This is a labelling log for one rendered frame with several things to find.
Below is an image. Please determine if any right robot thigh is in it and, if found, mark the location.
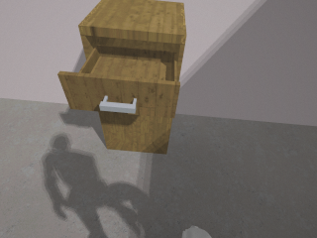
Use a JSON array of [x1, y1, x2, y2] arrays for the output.
[[181, 227, 211, 238]]

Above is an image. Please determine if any handle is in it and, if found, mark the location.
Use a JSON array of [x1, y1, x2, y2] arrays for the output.
[[99, 95, 137, 114]]

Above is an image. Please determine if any drawer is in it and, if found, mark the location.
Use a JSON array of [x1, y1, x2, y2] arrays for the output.
[[57, 45, 180, 118]]

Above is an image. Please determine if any cabinet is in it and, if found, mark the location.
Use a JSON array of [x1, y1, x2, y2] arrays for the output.
[[78, 0, 187, 155]]

